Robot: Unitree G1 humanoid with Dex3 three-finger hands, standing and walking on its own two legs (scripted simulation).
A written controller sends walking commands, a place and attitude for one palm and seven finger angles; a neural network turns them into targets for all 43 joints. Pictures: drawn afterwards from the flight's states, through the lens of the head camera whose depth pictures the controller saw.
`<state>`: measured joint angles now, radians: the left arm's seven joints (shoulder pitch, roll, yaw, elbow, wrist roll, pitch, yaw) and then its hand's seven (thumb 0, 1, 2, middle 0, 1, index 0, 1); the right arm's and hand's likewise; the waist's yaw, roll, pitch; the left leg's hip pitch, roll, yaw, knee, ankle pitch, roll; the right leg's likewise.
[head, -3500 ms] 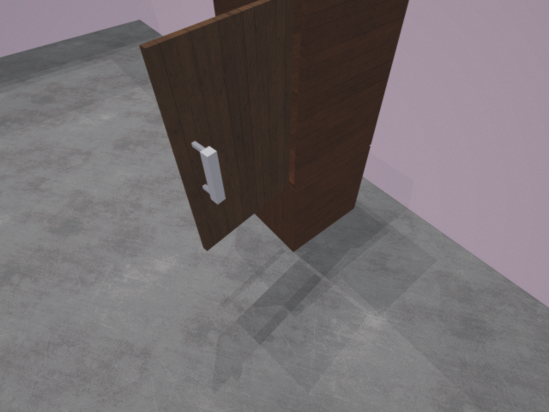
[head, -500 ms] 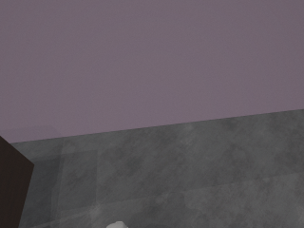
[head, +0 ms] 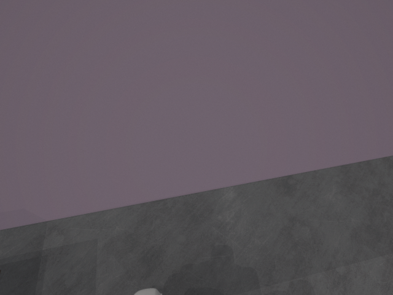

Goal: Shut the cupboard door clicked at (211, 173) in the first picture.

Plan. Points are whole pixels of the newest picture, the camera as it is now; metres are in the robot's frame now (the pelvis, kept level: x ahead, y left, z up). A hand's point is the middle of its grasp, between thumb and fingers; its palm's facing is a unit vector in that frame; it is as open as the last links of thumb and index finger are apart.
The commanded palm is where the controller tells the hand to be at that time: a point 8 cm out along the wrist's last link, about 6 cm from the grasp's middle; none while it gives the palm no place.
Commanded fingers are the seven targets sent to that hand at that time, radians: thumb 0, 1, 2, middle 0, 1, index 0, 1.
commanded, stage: turn to face it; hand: left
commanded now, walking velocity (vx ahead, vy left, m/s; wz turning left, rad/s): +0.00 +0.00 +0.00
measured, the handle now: out of the picture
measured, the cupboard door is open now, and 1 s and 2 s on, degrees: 98 98 98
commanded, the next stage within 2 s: none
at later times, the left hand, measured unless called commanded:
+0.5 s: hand (127, 261) +0.22 +0.18 -0.16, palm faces +0.27 -0.93 -0.24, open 7.4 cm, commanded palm none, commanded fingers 0.00 0.90 0.90 -0.20 -0.30 -0.20 -0.30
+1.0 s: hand (119, 267) +0.20 +0.19 -0.16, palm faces +0.53 -0.79 -0.31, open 7.4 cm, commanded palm none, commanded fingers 0.00 0.90 0.90 -0.20 -0.30 -0.20 -0.30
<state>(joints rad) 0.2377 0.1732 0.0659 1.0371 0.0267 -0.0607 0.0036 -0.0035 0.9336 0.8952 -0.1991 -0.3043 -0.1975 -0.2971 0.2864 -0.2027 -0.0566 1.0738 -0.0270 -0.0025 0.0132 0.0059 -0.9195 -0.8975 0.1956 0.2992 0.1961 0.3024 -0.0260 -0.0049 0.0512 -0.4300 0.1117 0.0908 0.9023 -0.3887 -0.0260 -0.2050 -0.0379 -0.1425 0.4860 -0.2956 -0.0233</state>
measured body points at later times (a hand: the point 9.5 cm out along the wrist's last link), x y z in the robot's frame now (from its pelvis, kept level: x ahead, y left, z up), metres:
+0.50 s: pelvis +0.16 -0.03 +0.00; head +0.20 -0.04 +0.44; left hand +0.20 +0.22 -0.14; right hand +0.27 -0.27 -0.16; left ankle +0.09 +0.09 -0.67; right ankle +0.16 -0.15 -0.74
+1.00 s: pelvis +0.24 -0.06 -0.01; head +0.30 -0.03 +0.43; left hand +0.18 +0.23 -0.14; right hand +0.45 -0.23 -0.16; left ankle +0.16 +0.08 -0.74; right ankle +0.32 -0.16 -0.74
